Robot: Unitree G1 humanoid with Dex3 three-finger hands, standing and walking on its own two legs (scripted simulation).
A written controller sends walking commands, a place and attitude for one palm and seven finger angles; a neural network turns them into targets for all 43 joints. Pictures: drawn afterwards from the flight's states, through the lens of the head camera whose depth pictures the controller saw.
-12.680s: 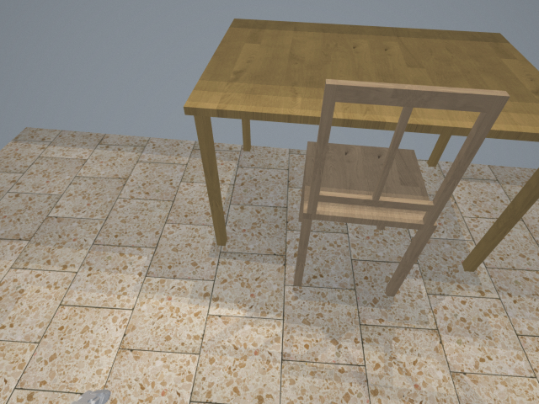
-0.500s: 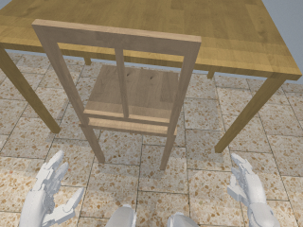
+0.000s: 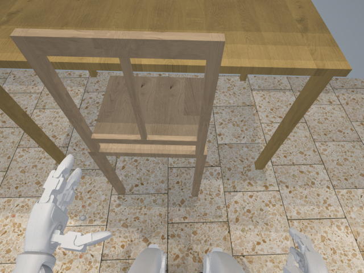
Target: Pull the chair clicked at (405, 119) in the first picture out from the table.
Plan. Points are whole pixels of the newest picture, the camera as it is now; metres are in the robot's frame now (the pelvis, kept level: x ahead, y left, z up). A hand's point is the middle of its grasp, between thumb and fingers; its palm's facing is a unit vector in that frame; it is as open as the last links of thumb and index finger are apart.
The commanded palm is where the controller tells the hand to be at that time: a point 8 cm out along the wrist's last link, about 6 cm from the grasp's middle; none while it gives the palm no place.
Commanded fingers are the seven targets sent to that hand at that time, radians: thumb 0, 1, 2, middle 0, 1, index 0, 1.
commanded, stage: raise the hand toward the chair's back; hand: left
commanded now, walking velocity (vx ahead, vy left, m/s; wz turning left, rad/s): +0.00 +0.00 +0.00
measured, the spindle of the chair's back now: (136, 105) +0.51 +0.14 +0.02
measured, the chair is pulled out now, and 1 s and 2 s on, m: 0.00 0.00 0.00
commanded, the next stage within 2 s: aim the fingers beside a spindle in 1.06 s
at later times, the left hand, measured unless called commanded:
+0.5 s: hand (56, 203) +0.24 +0.25 +0.05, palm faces +0.02 -1.00 -0.05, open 16.9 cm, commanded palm +0.23 +0.30 +0.06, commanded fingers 0.00 -0.50 0.30 -0.06 -0.08 -0.06 -0.08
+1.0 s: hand (60, 198) +0.25 +0.25 +0.05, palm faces +0.01 -1.00 -0.07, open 16.9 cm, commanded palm +0.23 +0.30 +0.06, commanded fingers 0.00 -0.50 0.30 -0.06 -0.08 -0.06 -0.08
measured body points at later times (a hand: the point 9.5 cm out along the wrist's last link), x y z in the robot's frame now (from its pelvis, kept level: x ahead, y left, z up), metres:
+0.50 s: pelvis +0.01 +0.04 +0.01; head +0.08 +0.06 +0.46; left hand +0.24 +0.30 +0.06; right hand +0.20 -0.18 -0.06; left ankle +0.02 +0.11 -0.65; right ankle +0.02 -0.08 -0.65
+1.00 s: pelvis +0.01 +0.04 +0.01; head +0.09 +0.05 +0.46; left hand +0.25 +0.30 +0.05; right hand +0.18 -0.20 -0.07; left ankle +0.02 +0.11 -0.65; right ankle +0.02 -0.08 -0.65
